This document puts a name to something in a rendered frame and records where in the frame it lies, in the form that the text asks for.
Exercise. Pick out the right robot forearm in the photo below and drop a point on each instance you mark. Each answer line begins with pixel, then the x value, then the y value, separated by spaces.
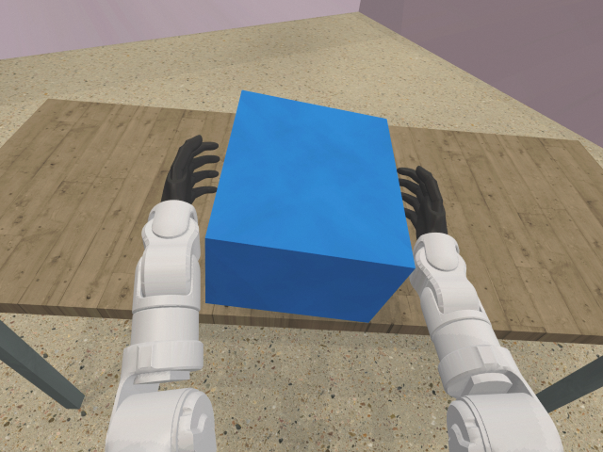
pixel 472 362

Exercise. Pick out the carton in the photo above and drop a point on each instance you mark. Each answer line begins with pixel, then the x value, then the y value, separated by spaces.
pixel 308 217

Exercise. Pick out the left robot hand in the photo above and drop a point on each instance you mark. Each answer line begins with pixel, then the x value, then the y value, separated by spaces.
pixel 181 178

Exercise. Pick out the right robot hand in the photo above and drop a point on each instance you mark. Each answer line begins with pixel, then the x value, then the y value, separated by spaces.
pixel 429 215

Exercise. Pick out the robot left upper arm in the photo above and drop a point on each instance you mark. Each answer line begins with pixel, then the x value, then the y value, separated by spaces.
pixel 180 420

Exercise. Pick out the left robot forearm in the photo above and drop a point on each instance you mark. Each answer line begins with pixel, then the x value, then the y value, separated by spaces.
pixel 165 344

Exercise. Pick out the table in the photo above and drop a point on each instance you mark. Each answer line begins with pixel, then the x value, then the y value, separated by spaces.
pixel 78 181

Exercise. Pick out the robot right upper arm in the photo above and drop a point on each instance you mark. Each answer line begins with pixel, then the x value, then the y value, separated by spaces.
pixel 499 423

